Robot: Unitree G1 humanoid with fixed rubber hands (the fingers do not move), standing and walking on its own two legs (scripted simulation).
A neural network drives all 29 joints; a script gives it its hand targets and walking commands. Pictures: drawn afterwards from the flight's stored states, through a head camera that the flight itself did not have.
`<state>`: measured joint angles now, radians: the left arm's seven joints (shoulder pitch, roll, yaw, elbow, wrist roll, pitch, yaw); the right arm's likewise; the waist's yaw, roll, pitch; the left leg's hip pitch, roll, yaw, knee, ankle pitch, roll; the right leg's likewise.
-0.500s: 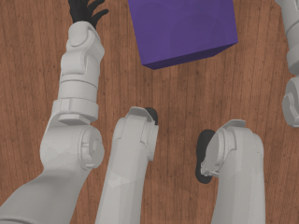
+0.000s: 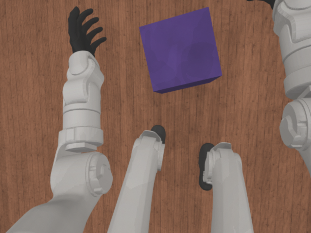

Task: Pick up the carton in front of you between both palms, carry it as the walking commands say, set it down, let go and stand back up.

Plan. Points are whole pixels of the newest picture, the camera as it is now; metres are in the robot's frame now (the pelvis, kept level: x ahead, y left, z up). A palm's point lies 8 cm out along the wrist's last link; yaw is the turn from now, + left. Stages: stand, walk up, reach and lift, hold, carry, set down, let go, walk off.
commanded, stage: set down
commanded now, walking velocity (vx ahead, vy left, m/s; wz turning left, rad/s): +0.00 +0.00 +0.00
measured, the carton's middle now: (180, 59) +0.53 +0.04 -0.42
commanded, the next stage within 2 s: let go in 0.24 s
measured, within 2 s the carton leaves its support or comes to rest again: neither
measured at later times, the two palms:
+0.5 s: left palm (49, 48) +0.45 +0.22 +0.02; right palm out of the picture +0.55 -0.16 +0.03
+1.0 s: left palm out of the picture +0.29 +0.25 +0.15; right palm out of the picture +0.37 -0.20 +0.12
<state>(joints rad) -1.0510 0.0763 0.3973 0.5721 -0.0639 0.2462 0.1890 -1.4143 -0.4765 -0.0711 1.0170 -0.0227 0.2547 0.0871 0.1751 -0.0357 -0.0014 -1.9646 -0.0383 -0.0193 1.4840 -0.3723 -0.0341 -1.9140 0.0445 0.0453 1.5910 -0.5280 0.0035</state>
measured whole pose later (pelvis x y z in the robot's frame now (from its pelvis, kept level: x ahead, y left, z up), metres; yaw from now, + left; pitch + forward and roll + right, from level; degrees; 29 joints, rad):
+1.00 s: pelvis +0.10 +0.02 +0.21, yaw -2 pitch +17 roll +0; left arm 0.12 0.19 0.03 0.38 -0.02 0.03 -0.09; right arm -0.09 -0.19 -0.14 0.56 -0.07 0.01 -0.02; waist 0.11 0.04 -0.04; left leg -0.65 -0.03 -0.04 0.58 -0.23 0.01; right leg -0.56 0.02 0.07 0.57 -0.31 0.02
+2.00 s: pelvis +0.13 +0.01 +0.22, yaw -3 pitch +0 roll +0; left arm 0.23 0.35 0.05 0.69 0.04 0.03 0.02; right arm 0.20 -0.32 -0.07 0.74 -0.04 0.01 -0.02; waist 0.00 -0.05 0.00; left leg -0.23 -0.02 -0.02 0.53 -0.30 0.01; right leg -0.14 0.02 0.07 0.49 -0.35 0.01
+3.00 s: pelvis +0.11 +0.02 +0.23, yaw -4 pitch -2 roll +0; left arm 0.16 0.38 0.00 0.98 0.03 -0.01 0.02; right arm 0.13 -0.35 -0.03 1.00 -0.02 0.00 -0.02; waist -0.01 -0.03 0.02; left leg -0.14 -0.01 0.00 0.40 -0.22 0.01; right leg -0.06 0.01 0.09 0.36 -0.27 0.02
